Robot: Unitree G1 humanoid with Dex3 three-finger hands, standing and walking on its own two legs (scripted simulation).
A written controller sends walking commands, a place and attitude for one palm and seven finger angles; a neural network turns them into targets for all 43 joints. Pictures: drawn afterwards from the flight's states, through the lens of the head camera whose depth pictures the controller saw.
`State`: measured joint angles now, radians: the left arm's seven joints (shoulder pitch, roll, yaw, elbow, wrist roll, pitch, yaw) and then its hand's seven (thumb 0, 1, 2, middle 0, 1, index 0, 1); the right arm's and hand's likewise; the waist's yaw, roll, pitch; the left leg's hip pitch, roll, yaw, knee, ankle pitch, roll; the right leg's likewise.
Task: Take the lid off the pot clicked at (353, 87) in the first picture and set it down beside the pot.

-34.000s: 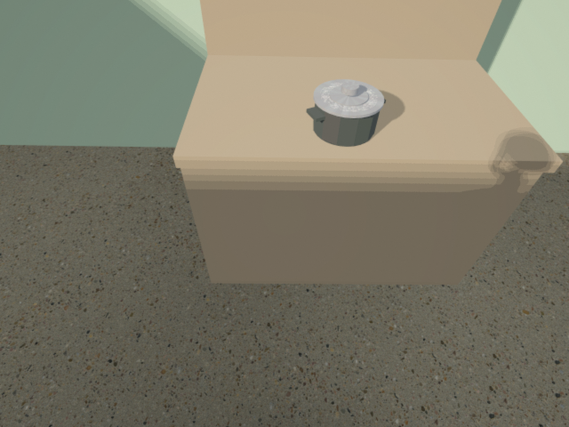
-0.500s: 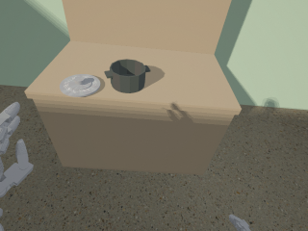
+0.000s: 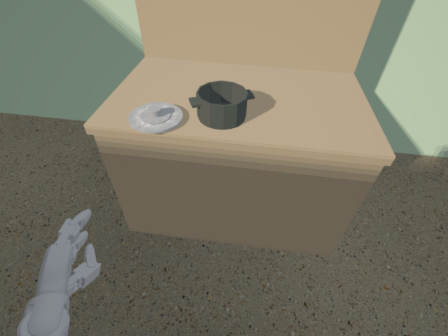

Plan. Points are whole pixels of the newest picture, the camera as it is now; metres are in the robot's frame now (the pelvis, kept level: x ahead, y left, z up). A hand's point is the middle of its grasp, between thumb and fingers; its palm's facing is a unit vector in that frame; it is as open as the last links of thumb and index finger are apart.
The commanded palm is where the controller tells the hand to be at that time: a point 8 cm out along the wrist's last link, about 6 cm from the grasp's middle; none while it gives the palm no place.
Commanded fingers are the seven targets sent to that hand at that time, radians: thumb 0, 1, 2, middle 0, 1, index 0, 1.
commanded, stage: stop stepping back and stand still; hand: left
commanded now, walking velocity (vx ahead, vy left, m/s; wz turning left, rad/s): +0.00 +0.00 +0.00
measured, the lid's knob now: (154, 110) +0.82 +0.27 -0.03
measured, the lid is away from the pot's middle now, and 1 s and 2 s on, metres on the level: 0.23 0.23 0.23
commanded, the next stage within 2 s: let the arm hang, fingers relaxed in 0.82 s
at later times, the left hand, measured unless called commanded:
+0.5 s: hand out of the picture +0.08 +0.18 -0.16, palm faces +0.03 -0.98 -0.22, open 7.3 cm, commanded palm none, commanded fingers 0.00 0.90 0.90 -0.20 -0.30 -0.20 -0.30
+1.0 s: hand out of the picture +0.14 +0.17 -0.16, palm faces +0.01 -0.98 -0.21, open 7.3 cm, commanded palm none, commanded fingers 0.00 0.90 0.90 -0.20 -0.30 -0.20 -0.30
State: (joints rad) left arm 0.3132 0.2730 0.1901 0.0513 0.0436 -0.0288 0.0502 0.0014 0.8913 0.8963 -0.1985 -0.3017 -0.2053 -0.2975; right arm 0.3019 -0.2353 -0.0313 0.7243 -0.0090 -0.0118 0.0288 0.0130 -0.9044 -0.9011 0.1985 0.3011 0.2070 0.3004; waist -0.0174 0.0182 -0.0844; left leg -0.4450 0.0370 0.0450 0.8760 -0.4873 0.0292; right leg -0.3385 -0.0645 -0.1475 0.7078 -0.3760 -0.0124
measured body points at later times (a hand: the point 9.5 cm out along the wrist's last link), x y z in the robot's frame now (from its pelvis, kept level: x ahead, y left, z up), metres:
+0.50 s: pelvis +0.07 -0.01 +0.02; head +0.11 +0.00 +0.47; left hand +0.08 +0.23 -0.14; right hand +0.09 -0.24 -0.13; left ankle +0.03 +0.10 -0.72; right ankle +0.04 -0.12 -0.72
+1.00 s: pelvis +0.09 -0.01 +0.02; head +0.12 -0.01 +0.47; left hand +0.14 +0.22 -0.14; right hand +0.08 -0.23 -0.14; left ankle +0.03 +0.10 -0.72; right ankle +0.04 -0.12 -0.72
